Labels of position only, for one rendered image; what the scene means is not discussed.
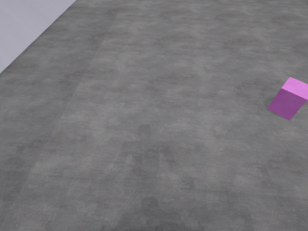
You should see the carton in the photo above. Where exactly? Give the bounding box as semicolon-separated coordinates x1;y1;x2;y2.
268;77;308;120

